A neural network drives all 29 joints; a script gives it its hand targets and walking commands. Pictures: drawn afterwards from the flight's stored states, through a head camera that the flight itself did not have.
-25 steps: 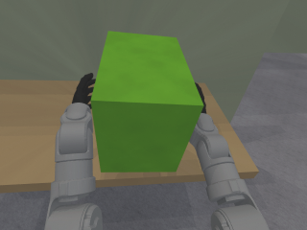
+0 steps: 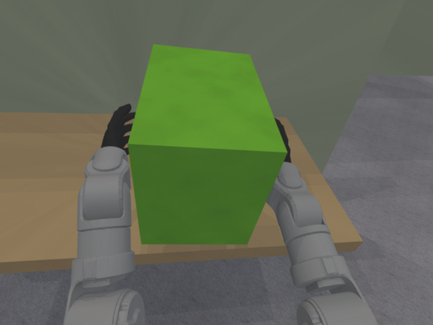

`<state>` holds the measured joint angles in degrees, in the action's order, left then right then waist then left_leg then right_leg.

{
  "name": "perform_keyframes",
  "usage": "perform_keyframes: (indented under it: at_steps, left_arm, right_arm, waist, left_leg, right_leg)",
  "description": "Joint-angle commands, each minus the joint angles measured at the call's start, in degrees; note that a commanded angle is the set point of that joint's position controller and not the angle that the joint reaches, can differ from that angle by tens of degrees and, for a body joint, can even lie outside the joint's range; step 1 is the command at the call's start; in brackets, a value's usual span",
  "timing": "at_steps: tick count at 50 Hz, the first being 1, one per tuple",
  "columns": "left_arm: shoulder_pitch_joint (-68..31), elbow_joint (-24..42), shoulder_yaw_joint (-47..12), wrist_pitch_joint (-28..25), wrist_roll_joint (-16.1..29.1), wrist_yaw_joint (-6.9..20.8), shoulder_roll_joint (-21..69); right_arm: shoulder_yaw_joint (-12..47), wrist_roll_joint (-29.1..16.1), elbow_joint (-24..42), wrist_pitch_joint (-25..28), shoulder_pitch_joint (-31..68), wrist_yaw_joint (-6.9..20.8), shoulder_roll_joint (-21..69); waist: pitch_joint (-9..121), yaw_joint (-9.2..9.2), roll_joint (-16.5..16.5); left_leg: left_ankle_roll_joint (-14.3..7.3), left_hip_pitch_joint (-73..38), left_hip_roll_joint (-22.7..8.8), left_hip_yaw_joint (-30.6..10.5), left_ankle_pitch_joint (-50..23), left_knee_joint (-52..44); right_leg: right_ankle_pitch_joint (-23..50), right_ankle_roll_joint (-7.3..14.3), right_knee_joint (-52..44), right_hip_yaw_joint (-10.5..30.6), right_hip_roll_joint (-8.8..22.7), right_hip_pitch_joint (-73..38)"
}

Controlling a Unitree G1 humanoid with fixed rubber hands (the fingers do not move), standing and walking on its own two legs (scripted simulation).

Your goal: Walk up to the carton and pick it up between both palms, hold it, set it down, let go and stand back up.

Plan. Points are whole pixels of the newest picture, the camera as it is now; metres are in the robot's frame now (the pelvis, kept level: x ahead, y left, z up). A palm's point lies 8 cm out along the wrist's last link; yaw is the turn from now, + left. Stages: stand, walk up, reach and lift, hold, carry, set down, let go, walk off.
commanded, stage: hold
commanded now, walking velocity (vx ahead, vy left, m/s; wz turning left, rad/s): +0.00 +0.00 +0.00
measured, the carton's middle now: (199, 142) +0.40 +0.01 +0.19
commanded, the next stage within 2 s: set down in 1.20 s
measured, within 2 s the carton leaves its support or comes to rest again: neither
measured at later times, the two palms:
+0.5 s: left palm (115, 148) +0.36 +0.15 +0.20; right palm (275, 162) +0.35 -0.13 +0.18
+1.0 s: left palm (115, 149) +0.36 +0.15 +0.20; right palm (276, 161) +0.35 -0.13 +0.18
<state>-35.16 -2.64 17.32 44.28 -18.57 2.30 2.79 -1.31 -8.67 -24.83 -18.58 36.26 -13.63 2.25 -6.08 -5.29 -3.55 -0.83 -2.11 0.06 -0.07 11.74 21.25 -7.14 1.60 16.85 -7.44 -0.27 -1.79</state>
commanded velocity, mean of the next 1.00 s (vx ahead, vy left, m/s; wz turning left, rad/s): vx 0.00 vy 0.00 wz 0.00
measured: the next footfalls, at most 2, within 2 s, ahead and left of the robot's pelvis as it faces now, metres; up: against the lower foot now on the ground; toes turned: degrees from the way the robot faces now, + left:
none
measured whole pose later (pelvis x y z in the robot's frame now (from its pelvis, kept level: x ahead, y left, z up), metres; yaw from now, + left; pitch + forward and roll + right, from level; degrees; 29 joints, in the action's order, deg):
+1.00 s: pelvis +0.00 +0.00 +0.00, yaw -1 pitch -12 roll -1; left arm -36.0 -3.0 16.7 44.7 -19.8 1.5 3.3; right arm -1.5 -8.9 -26.6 -17.5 36.9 -12.7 1.5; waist -6.2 -4.3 -3.0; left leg -0.9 -1.8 -0.2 0.8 11.9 21.6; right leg -6.8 1.6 16.7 -6.6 -0.5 -1.4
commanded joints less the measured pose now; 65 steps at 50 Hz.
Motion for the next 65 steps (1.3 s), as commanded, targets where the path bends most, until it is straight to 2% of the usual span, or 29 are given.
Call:
perform_keyframes:
  at_steps: [1, 4, 10, 12, 21, 34, 40, 45, 46, 47, 48, 55, 60, 65]
  left_arm:
    - [-39.3, 5.4, -29.0, -3.4, 7.6, 7.4, 28.9]
    - [-39.5, 4.5, -28.5, -3.4, 7.5, 7.2, 29.0]
    - [-39.7, 5.3, -29.7, -3.5, 8.3, 6.7, 30.0]
    - [-39.1, 4.4, -29.1, -3.3, 7.8, 6.8, 29.7]
    - [-39.3, 4.2, -29.0, -3.1, 7.7, 6.8, 30.0]
    - [-38.8, 4.0, -28.1, -3.0, 7.1, 7.1, 29.3]
    - [-39.1, 5.2, -29.1, -3.3, 7.7, 6.9, 29.3]
    - [-38.8, 4.5, -28.2, -3.2, 7.2, 7.3, 28.8]
    - [-36.9, 4.6, -28.7, -2.7, 6.5, 6.4, 29.5]
    - [-37.9, 5.0, -29.7, -2.4, 6.8, 6.1, 30.4]
    - [-37.7, 4.8, -29.5, -2.4, 6.9, 6.1, 30.1]
    - [-39.7, 4.1, -29.9, -2.8, 8.0, 6.4, 30.3]
    - [-40.1, 4.1, -29.9, -3.1, 8.4, 6.6, 30.1]
    - [-40.0, 4.1, -29.2, -4.4, 8.4, 7.1, 29.5]
  right_arm:
    - [20.7, -3.6, 17.5, 4.4, 48.3, 6.4, 29.5]
    - [19.9, -2.9, 16.8, 4.8, 48.8, 7.0, 29.4]
    - [20.0, -3.1, 17.4, 5.5, 49.2, 7.2, 28.9]
    - [19.7, -2.8, 16.6, 5.3, 48.6, 7.2, 28.6]
    - [19.1, -2.7, 16.3, 5.8, 49.1, 7.5, 28.0]
    - [19.6, -2.9, 16.7, 5.8, 49.2, 7.3, 28.5]
    - [20.4, -3.2, 17.6, 5.7, 48.7, 7.0, 29.0]
    - [20.2, -3.0, 17.0, 5.4, 48.3, 6.9, 29.1]
    - [21.6, -4.6, 17.2, 5.5, 50.2, 7.0, 28.2]
    - [21.6, -4.6, 17.4, 5.5, 49.7, 6.9, 28.3]
    - [21.6, -4.6, 17.5, 5.5, 50.2, 6.8, 28.5]
    - [19.9, -3.2, 16.7, 4.7, 50.1, 6.7, 30.0]
    - [20.4, -3.4, 16.8, 4.3, 50.2, 6.4, 30.7]
    - [20.7, -3.2, 18.0, 5.5, 50.7, 6.3, 31.0]
  waist:
    - [24.2, -0.5, 6.2]
    - [24.1, -0.06, 5.9]
    - [26.3, -0.82, 6.4]
    - [25.5, -0.81, 5.7]
    - [24.8, -0.79, 6.4]
    - [24.8, -0.35, 5.4]
    - [26.0, -0.74, 5.7]
    - [25.0, -0.45, 5.4]
    - [26.0, 1.92, 7.7]
    - [25.8, 0.74, 7.1]
    - [25.8, 1.13, 6.9]
    - [24.8, -0.32, 5.9]
    - [25.8, -0.47, 6.0]
    - [26.8, 0.15, 5.8]
  left_leg:
    - [1.0, 3.9, 1.4, 0.9, -12.1, -4.2]
    - [0.8, 3.9, 1.2, 1.0, -10.9, -4.5]
    - [1.4, 1.5, 0.9, 0.6, -14.3, -3.4]
    - [1.3, 1.7, 0.8, 0.6, -13.7, -3.6]
    - [1.6, 1.8, 0.7, 0.8, -14.0, -3.6]
    - [1.0, 2.3, 1.1, 1.0, -13.7, -3.8]
    - [1.1, 1.9, 1.4, 0.9, -14.5, -3.3]
    - [0.8, 2.9, 1.5, 1.2, -12.8, -4.0]
    - [1.9, 1.0, 0.4, 1.0, -16.8, -3.2]
    - [2.3, 0.1, 0.7, 1.3, -18.2, -2.5]
    - [2.1, 0.2, 0.6, 1.2, -18.5, -2.3]
    - [1.4, 2.9, 1.1, 1.6, -11.7, -3.8]
    - [1.4, 3.4, 1.5, 1.4, -11.8, -3.5]
    - [1.1, 3.8, 2.1, 1.3, -11.5, -3.4]
  right_leg:
    - [7.5, -3.1, -0.2, 2.1, -1.2, -12.0]
    - [5.6, -2.9, -0.5, 2.0, -1.2, -11.1]
    - [7.3, -2.7, -0.2, 1.7, -1.7, -10.7]
    - [6.8, -2.8, -0.3, 1.7, -1.7, -10.8]
    - [5.9, -2.5, -0.4, 1.6, -1.7, -10.5]
    - [7.6, -3.0, -0.5, 1.9, -1.4, -11.6]
    - [9.2, -3.2, -0.2, 2.0, -1.3, -12.3]
    - [8.5, -3.4, -0.3, 2.0, -1.2, -12.3]
    - [6.5, -2.1, -0.3, 1.6, -2.4, -10.7]
    - [5.4, -2.3, -0.8, 1.4, -2.6, -9.8]
    - [5.1, -2.3, -0.8, 1.2, -2.7, -9.8]
    - [4.2, -3.0, -1.0, 1.9, -1.7, -9.8]
    - [6.5, -3.4, -0.5, 2.1, -1.4, -11.1]
    - [8.7, -4.0, -0.2, 1.8, -1.1, -12.4]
